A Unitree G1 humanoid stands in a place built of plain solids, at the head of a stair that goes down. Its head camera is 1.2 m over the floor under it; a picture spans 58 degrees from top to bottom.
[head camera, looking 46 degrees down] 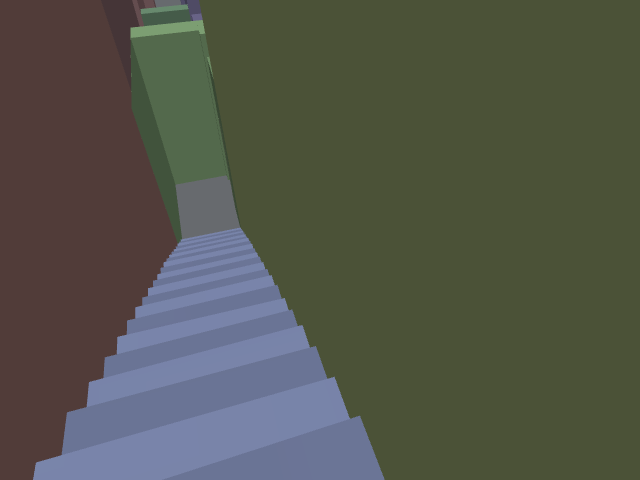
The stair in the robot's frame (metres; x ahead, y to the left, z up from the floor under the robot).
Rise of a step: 0.19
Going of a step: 0.25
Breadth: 1.26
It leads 17 degrees to the left of straight ahead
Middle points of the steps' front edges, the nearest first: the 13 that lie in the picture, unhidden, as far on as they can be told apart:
0.63 0.45 -0.38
0.88 0.53 -0.57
1.11 0.60 -0.76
1.35 0.67 -0.96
1.58 0.75 -1.15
1.83 0.82 -1.33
2.08 0.90 -1.53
2.32 0.97 -1.73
2.57 1.05 -1.92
2.81 1.13 -2.12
3.05 1.20 -2.32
3.29 1.27 -2.50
3.53 1.35 -2.68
